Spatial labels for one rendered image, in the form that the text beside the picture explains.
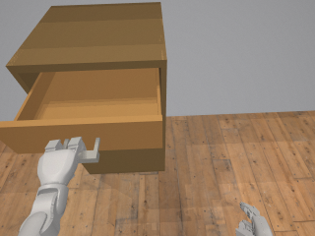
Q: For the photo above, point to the handle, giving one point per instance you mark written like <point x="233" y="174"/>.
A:
<point x="87" y="156"/>

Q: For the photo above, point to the right robot hand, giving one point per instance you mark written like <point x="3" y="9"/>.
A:
<point x="259" y="226"/>

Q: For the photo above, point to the cabinet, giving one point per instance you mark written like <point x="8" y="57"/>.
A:
<point x="96" y="37"/>

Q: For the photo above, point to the left robot forearm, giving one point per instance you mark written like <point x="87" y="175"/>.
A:
<point x="47" y="209"/>

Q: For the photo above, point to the drawer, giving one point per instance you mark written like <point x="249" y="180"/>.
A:
<point x="120" y="106"/>

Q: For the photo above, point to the left robot hand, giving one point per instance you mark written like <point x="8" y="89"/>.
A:
<point x="58" y="165"/>

